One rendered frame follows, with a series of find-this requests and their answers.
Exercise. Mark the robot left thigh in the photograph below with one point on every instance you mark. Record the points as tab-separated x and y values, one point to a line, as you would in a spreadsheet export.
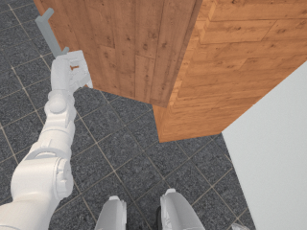
113	215

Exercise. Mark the robot left hand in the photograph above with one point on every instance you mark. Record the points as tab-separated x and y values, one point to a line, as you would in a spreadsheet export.
62	77

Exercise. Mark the handle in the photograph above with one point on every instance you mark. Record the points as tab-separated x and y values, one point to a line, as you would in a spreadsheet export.
43	24

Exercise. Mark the robot left upper arm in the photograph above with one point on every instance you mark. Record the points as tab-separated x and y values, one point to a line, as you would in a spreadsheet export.
38	187

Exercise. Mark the cupboard door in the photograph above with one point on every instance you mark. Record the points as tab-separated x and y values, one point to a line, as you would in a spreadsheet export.
132	48

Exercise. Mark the robot right shin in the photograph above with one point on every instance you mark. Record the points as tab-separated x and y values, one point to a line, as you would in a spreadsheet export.
166	223

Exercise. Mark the left robot forearm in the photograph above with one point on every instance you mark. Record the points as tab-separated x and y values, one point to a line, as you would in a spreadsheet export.
57	135

